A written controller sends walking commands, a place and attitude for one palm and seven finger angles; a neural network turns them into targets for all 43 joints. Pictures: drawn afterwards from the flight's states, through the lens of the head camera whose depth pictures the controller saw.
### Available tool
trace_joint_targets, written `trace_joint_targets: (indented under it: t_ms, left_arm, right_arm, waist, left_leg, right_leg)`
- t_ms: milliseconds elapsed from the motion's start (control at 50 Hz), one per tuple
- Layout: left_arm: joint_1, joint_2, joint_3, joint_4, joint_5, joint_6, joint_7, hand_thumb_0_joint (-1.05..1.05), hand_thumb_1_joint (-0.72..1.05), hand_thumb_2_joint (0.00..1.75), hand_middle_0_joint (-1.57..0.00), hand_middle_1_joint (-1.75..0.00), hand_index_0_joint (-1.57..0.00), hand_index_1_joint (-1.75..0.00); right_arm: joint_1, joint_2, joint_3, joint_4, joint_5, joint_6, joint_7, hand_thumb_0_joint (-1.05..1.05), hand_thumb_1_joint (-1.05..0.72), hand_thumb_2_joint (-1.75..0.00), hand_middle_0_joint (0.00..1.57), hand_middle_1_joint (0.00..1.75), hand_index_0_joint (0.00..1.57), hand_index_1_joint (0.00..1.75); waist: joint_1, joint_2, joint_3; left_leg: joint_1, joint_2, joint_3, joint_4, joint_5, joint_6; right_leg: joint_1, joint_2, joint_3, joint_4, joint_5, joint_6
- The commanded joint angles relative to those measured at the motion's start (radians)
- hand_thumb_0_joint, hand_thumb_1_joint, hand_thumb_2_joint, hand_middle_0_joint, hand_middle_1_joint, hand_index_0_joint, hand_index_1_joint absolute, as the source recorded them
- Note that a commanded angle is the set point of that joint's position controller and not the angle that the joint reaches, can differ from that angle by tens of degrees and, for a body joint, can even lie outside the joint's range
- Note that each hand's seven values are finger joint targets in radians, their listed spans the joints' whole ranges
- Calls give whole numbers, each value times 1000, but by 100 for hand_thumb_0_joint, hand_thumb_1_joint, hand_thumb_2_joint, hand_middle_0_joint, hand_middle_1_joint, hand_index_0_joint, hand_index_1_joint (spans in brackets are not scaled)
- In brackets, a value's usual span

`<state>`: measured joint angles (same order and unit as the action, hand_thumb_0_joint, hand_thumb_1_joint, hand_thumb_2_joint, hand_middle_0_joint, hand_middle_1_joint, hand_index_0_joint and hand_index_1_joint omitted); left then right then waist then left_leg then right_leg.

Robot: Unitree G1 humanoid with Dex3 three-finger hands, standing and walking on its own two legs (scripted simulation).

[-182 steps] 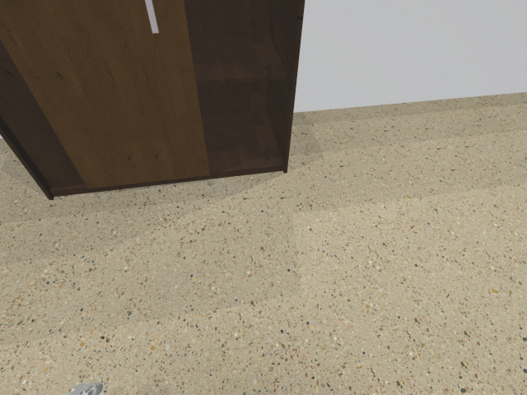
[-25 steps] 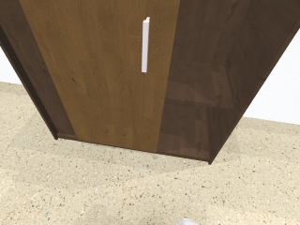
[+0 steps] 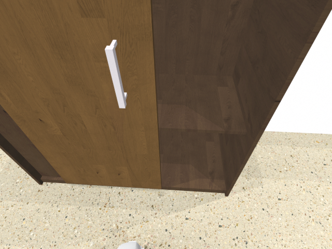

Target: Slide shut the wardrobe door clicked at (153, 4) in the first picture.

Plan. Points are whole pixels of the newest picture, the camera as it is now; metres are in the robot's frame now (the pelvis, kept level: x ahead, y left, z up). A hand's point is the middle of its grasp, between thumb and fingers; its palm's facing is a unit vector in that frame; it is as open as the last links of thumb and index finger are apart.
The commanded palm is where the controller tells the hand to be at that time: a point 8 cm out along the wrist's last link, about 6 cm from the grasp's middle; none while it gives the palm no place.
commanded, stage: come to a stop and stand still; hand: left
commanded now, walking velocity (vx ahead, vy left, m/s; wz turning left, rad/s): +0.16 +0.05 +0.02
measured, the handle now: (118, 76) +0.56 +0.18 +0.12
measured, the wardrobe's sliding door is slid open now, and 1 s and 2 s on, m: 0.40 0.40 0.40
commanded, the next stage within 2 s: look again from close up in 1.94 s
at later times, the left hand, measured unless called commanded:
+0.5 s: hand out of the picture +0.07 +0.23 -0.18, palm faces +0.03 -0.97 -0.25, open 7.4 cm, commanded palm none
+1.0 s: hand out of the picture +0.02 +0.12 -0.18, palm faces +0.03 -0.98 -0.18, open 7.3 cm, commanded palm none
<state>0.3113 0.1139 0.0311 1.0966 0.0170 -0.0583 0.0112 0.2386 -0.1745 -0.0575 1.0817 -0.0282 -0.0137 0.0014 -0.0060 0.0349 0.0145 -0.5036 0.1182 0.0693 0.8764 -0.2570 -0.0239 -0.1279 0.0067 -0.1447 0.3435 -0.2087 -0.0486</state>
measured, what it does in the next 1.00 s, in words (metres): steps on the spot: left foot, then right foot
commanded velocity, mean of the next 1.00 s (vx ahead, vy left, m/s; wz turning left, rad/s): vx -0.06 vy -0.04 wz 0.00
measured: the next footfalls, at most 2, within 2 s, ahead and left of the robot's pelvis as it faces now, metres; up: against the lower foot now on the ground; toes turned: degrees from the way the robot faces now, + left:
left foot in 0.14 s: +0.15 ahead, +0.13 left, +0.00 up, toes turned +7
right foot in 0.60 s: +0.04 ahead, -0.13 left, +0.00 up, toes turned -4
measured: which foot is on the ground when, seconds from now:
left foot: up 0.00-0.12, down 0.14-1.00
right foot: down 0.00-0.16, up 0.18-0.58, down 0.60-1.00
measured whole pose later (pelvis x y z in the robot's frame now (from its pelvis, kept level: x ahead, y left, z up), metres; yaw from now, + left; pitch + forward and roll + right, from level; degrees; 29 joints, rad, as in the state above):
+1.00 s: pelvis +0.01 -0.04 -0.01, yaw -1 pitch -1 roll +0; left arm 0.28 0.13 0.01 1.13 -0.01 0.01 0.03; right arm 0.35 -0.13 0.00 1.18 -0.02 0.02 -0.03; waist -0.01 0.02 0.04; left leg -0.22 0.09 -0.02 0.42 -0.17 -0.07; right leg -0.16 0.03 -0.07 0.44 -0.26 -0.05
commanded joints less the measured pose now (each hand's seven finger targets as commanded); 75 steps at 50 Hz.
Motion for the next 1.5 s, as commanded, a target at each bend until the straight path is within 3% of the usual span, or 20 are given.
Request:
trace_joint_targets:
  t_ms: [0, 80, 120, 160, 240, 320, 500, 540, 580, 600, 680, 780, 820, 1140, 1160, 1180, 1200, 1240, 1340, 1480]
  left_arm:
    - [73, 162, 31, -19, 7, -17, 9, 0, 90, 90, -20, -30, -20, -30]
    - [48, 140, 24, -4, 1, 7, 19, 0, 90, 90, -20, -30, -20, -30]
    - [112, 69, -1, 10, -11, 20, 29, 0, 90, 90, -20, -30, -20, -30]
    - [165, 63, -8, 31, -16, 46, 41, 0, 90, 90, -20, -30, -20, -30]
    - [90, 115, 10, -2, -3, 85, 37, 0, 90, 90, -20, -30, -20, -30]
    - [63, 121, 35, -55, 4, 108, 27, 0, 90, 90, -20, -30, -20, -30]
    - [64, 105, 23, -79, 1, 100, 17, 0, 90, 90, -20, -30, -20, -30]
    - [111, 136, 22, -55, 5, 88, 20, 0, 90, 90, -20, -30, -20, -30]
    - [19, 238, 23, -87, 9, 71, 24, 0, 90, 90, -20, -30, -20, -30]
    - [-45, 249, 27, -105, 3, 65, 26, 0, 90, 90, -20, -30, -20, -30]
    - [-105, 184, 10, -85, -7, 55, 25, 0, 90, 90, -20, -30, -20, -30]
    - [-17, 135, 0, -34, -19, 47, 24, 0, 90, 90, -20, -30, -20, -30]
    - [-4, 148, 3, -7, -22, 51, 23, 0, 90, 90, -20, -30, -20, -30]
    - [53, 105, -1, 25, -15, 45, 27, 0, 90, 90, -20, -30, -20, -30]
    - [149, 125, -4, 42, 7, 7, 65, 0, 90, 90, -20, -30, -20, -30]
    - [110, 171, -1, -9, 9, -4, 58, 0, 90, 90, -20, -30, -20, -30]
    - [58, 159, -5, -29, 10, -1, 52, 0, 90, 90, -20, -30, -20, -30]
    - [9, 156, 2, -63, 6, 1, 47, 0, 90, 90, -20, -30, -20, -30]
    - [63, 105, -12, -49, 0, 26, 37, 0, 90, 90, -20, -30, -20, -30]
    - [51, 133, -17, -50, 1, 37, 28, 0, 90, 90, -20, -30, -20, -30]
  right_arm:
    - [-1, -8, 8, -56, 8, -16, 12, 0, -90, -90, 20, 30, 20, 30]
    - [35, -7, 25, -32, 10, -28, -5, 0, -90, -90, 20, 30, 20, 30]
    - [122, -91, 24, -1, 5, -43, -25, 0, -90, -90, 20, 30, 20, 30]
    - [88, -127, 24, 0, 18, -24, -42, 0, -90, -90, 20, 30, 20, 30]
    - [15, -128, 8, -23, 19, 3, -68, 0, -90, -90, 20, 30, 20, 30]
    - [-14, -149, -18, -61, 15, 16, -64, 0, -90, -90, 20, 30, 20, 30]
    - [-55, -160, -30, -74, 3, 32, -28, 0, -90, -90, 20, 30, 20, 30]
    - [-33, -133, -26, -64, 10, 39, -19, 0, -90, -90, 20, 30, 20, 30]
    - [-16, -34, 0, -82, 22, 46, -8, 0, -90, -90, 20, 30, 20, 30]
    - [-48, -52, 1, -86, 15, 53, -6, 0, -90, -90, 20, 30, 20, 30]
    - [92, -30, 19, -2, 13, 39, -14, 0, -90, -90, 20, 30, 20, 30]
    - [117, -54, 40, 29, 13, 17, -35, 0, -90, -90, 20, 30, 20, 30]
    - [114, -43, 43, 49, 13, 14, -37, 0, -90, -90, 20, 30, 20, 30]
    - [141, -17, 43, 64, 18, 13, -46, 0, -90, -90, 20, 30, 20, 30]
    - [3, -40, 43, -14, 20, -9, -30, 0, -90, -90, 20, 30, 20, 30]
    - [72, 9, 39, -57, 17, 5, -25, 0, -90, -90, 20, 30, 20, 30]
    - [102, 8, 37, -52, 20, 6, -21, 0, -90, -90, 20, 30, 20, 30]
    - [150, 6, 41, -53, 15, -1, -16, 0, -90, -90, 20, 30, 20, 30]
    - [111, -57, 48, -62, 11, -21, -29, 0, -90, -90, 20, 30, 20, 30]
    - [85, -91, 51, -60, 13, -23, -29, 0, -90, -90, 20, 30, 20, 30]
  waist:
    - [17, -146, 55]
    - [-11, -123, 52]
    - [-4, 72, -57]
    - [19, 199, -79]
    - [11, 101, 3]
    - [3, 64, -101]
    - [16, 146, -51]
    - [35, 48, -23]
    - [-6, -230, 41]
    - [10, -298, 79]
    - [-45, -173, 80]
    - [-6, -122, 120]
    - [3, 14, 70]
    - [2, -42, 87]
    - [64, -84, 125]
    - [-11, -81, 52]
    - [-28, -70, 11]
    - [-49, -51, -17]
    - [11, 85, 46]
    - [14, -20, 57]
  left_leg:
    - [27, -15, 12, -138, 2, 10]
    - [251, -52, 20, -388, 133, 14]
    - [487, 106, -115, -428, 733, 69]
    - [468, 226, -201, -493, 941, 152]
    - [362, 246, -190, -532, 894, 219]
    - [394, 235, -135, -538, 671, 215]
    - [214, 163, -174, -651, -96, 147]
    - [120, 80, -118, -588, -174, 81]
    - [136, -57, -1, -369, -151, -1]
    - [185, -53, -27, -283, -138, 11]
    - [275, -55, -52, -325, 40, 18]
    - [287, -18, -104, -482, 126, 12]
    - [289, -23, -102, -500, 143, 8]
    - [313, -21, -89, -497, 145, 8]
    - [159, -49, -42, -240, 16, -19]
    - [161, -54, -88, -182, -104, 14]
    - [194, -49, -63, -174, -117, 18]
    - [267, -65, -37, -309, -10, 22]
    - [206, -1, -148, -443, 174, 73]
    - [231, -16, -144, -493, 119, 76]
  right_leg:
    - [-7, -288, 172, -125, 267, -129]
    - [-51, -220, 113, 10, 334, -67]
    - [-122, -106, 67, 181, 128, 25]
    - [-120, -55, 58, 295, -296, 67]
    - [-208, -76, 146, 573, -348, 69]
    - [-287, -59, 164, 723, -265, 86]
    - [-98, -45, 89, 278, -202, 49]
    - [35, -44, 86, 51, -72, 42]
    - [-166, -291, 379, -189, -321, -52]
    - [-299, -304, 414, -241, -400, -73]
    - [-254, -189, 249, -115, -189, -43]
    - [-195, -113, 234, -79, -141, 4]
    - [-125, -110, 220, -52, -82, 9]
    - [-110, -104, 197, -73, -41, 10]
    - [-85, -194, 313, -52, 515, 82]
    - [-72, -259, 315, -38, 470, 30]
    - [-103, -233, 264, -33, 268, -39]
    - [-118, -174, 199, 17, 109, -54]
    - [-90, -74, 149, 107, -28, 3]
    - [-85, -86, 149, 94, -22, 20]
